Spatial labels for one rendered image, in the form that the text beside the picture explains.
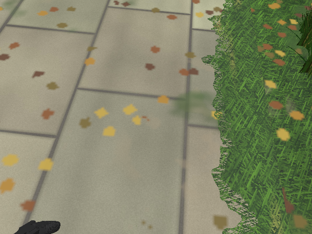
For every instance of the left robot hand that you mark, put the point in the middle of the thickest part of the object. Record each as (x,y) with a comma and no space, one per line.
(43,227)

